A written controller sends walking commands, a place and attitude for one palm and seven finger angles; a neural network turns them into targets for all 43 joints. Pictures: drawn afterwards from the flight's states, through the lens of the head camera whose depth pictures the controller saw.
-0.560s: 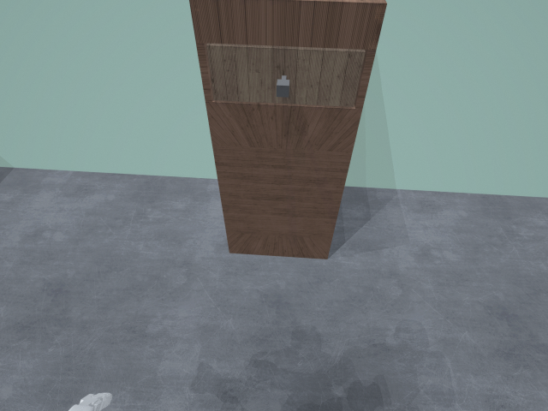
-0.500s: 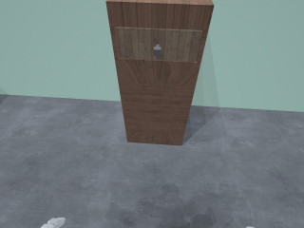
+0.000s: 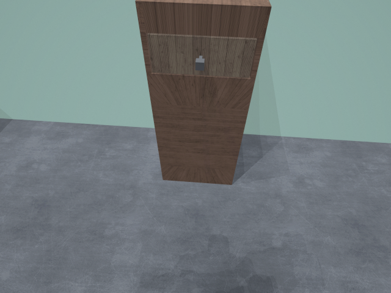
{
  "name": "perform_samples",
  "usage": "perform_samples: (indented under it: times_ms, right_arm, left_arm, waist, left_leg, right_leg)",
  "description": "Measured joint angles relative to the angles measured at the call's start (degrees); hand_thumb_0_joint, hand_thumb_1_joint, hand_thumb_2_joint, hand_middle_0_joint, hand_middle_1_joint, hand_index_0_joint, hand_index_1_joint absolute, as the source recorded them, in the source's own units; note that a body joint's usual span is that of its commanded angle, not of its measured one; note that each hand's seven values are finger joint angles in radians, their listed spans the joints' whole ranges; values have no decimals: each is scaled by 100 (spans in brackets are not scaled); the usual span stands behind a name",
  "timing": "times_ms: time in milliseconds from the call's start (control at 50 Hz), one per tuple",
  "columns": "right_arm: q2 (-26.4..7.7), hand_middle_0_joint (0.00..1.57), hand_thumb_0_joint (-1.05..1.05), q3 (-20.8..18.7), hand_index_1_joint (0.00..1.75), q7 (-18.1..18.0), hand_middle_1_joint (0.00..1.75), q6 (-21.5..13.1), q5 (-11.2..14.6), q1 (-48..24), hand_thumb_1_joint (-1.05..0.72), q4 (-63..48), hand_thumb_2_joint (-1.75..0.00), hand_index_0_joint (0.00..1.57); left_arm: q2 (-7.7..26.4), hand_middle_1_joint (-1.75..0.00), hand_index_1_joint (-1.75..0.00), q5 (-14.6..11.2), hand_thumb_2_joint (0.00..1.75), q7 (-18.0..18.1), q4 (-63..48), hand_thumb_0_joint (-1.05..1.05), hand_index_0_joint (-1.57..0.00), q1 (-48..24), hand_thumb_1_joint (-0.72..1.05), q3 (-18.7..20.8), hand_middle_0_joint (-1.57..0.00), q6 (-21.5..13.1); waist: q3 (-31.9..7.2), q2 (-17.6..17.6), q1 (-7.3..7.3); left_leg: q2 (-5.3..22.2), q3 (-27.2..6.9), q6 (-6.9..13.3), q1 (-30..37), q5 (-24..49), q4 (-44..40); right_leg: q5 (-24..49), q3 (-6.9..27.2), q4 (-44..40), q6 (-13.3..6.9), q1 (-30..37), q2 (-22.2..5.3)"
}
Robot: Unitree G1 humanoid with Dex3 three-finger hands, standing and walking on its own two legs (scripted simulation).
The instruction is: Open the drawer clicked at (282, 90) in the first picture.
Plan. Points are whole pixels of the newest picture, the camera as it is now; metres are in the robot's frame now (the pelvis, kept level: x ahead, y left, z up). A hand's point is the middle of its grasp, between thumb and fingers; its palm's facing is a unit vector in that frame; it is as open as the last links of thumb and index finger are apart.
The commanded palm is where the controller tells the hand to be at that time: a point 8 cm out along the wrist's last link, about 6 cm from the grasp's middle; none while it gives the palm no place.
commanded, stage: stand and wait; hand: left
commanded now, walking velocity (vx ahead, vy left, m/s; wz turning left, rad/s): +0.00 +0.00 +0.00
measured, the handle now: (200, 62) +0.86 +0.04 +0.06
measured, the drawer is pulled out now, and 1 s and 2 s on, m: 0.00 0.00 0.00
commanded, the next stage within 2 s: look at it before walking up in 0.26 s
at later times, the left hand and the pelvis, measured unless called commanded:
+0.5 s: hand out of the picture +0.06 +0.24 -0.15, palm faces -0.03 -0.94 -0.33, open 7.4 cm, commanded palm none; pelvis -0.01 +0.00 +0.00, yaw +0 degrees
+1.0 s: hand out of the picture +0.06 +0.24 -0.16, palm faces -0.02 -0.94 -0.33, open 7.4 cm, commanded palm none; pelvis +0.00 +0.00 +0.00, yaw +0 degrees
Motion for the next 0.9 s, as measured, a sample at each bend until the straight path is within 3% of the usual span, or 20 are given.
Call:
perform_samples:
  times_ms: [900]
  right_arm:
    - [74, 20, 0, 26, 30, 12, 30, -37, 17, 11, -91, 224, -90, 21]
  left_arm:
    - [-48, -30, -30, 5, 90, 10, 153, 0, -21, -51, 90, 3, -20, -56]
  waist:
    - [15, -4, -12]
  left_leg:
    - [35, -5, -29, 14, 147, -222]
  right_leg:
    - [164, -4, -250, -18, 25, 33]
